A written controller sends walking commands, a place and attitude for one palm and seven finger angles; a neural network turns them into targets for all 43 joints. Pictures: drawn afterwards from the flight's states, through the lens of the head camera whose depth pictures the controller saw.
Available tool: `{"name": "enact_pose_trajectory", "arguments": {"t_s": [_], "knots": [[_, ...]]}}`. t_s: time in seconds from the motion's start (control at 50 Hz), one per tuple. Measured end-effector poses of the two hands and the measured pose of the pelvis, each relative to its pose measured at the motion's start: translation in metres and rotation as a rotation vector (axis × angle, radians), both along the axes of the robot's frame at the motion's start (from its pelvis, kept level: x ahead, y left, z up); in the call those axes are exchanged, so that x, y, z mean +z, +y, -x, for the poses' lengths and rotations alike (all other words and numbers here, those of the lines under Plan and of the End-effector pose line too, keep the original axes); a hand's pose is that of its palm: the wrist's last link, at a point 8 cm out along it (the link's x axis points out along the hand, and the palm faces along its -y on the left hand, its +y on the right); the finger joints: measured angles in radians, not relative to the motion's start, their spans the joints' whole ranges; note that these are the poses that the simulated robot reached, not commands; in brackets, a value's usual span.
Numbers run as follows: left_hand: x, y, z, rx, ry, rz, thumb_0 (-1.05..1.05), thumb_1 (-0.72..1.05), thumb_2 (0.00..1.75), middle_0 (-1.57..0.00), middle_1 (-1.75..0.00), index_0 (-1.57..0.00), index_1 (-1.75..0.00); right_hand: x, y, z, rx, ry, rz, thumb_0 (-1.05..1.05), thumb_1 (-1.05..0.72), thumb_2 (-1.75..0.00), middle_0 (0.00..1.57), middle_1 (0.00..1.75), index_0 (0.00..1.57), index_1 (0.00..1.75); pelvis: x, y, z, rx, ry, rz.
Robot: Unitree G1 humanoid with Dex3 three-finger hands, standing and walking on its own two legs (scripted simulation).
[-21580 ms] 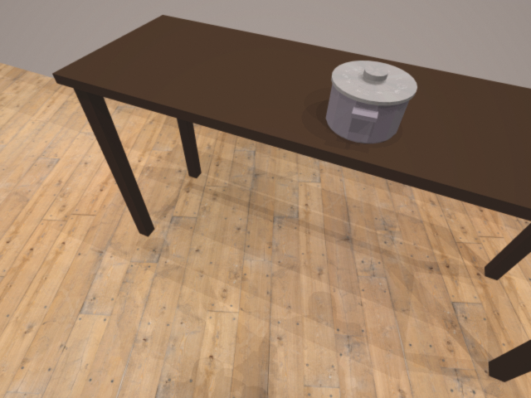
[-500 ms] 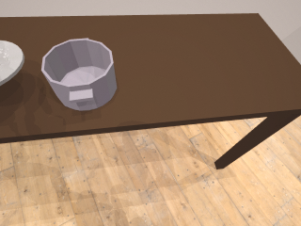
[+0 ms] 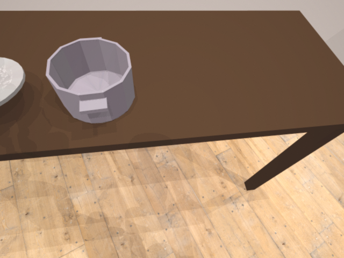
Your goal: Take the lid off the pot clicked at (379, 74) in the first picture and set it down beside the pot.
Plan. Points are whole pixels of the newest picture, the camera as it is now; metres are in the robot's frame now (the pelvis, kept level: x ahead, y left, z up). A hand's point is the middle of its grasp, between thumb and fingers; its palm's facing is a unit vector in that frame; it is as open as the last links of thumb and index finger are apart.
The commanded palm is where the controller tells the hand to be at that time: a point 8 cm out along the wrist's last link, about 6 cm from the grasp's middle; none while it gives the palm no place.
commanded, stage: lower the lid onto the table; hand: left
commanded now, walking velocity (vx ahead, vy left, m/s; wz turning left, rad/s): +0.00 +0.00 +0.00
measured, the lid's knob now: out of the picture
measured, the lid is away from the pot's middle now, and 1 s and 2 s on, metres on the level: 0.23 0.22 0.24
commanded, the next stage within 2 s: open the fingers wide in 0.82 s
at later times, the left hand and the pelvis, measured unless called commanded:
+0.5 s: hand out of the picture +0.47 +0.35 +0.12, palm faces -0.46 -0.26 -0.85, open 8.1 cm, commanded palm +0.53 +0.36 +0.19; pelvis -0.01 +0.00 -0.01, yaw -1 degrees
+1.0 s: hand out of the picture +0.48 +0.36 +0.10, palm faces -0.44 -0.21 -0.87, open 8.1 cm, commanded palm +0.50 +0.35 +0.16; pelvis -0.01 +0.01 -0.02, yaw -1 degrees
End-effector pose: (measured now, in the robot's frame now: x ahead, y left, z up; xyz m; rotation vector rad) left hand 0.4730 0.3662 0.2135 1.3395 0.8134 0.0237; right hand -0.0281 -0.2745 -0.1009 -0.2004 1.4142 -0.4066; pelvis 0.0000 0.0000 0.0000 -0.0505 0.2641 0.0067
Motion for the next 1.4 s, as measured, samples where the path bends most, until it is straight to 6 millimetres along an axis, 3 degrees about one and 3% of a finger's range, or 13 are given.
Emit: {"name": "enact_pose_trajectory", "arguments": {"t_s": [0.2, 0.6, 0.92, 1.04, 1.26, 1.4], "knots": [[-0.011, -0.008, -0.001, -0.035, -0.002, 0.026, 0.0, 0.19, 0.79, -0.61, -1.04, -0.59, -0.99, 0.0, -0.001, 0.0, -0.004, -0.031, 0.021, 0.0, -0.91, -0.9, 0.2, 0.3, 0.21, 0.3, -0.003, 0.001, 0.005, -0.003, 0.002, 0.004], [-0.041, -0.005, -0.011, -0.075, 0.03, 0.031, 0.0, 0.19, 0.79, -0.61, -1.04, -0.59, -0.99, 0.002, 0.006, 0.035, -0.048, 0.065, 0.052, 0.0, -0.91, -0.9, 0.2, 0.3, 0.21, 0.3, -0.01, 0.006, 0.006, -0.012, 0.036, 0.015], [-0.055, -0.003, -0.016, -0.079, 0.017, 0.045, 0.01, 0.19, 0.78, -0.61, -1.04, -0.59, -1.0, -0.004, 0.014, 0.037, -0.061, 0.078, 0.039, 0.0, -0.91, -0.9, 0.2, 0.3, 0.21, 0.3, -0.015, 0.008, 0.008, -0.013, 0.061, 0.025], [-0.058, -0.009, -0.006, -0.173, -0.027, -0.02, 0.01, 0.2, 0.77, -0.61, -1.05, -0.58, -1.0, -0.01, 0.016, 0.029, -0.051, 0.076, 0.006, 0.0, -0.91, -0.9, 0.2, 0.3, 0.21, 0.3, -0.015, 0.007, 0.008, -0.017, 0.058, 0.019], [-0.059, -0.002, 0.016, -0.197, -0.031, -0.024, 0.0, 0.25, 0.71, -0.58, -1.05, -0.55, -1.01, -0.011, 0.003, -0.005, -0.005, -0.006, 0.031, 0.0, -0.91, -0.9, 0.2, 0.3, 0.21, 0.3, -0.016, 0.001, 0.018, -0.002, 0.034, 0.021], [-0.061, 0.0, 0.021, -0.204, -0.014, -0.037, 0.0, 0.27, 0.69, -0.55, -1.04, -0.53, -1.01, -0.011, -0.004, -0.01, 0.022, -0.008, 0.05, 0.0, -0.91, -0.9, 0.2, 0.3, 0.21, 0.3, -0.016, 0.002, 0.021, 0.005, 0.032, 0.022]]}}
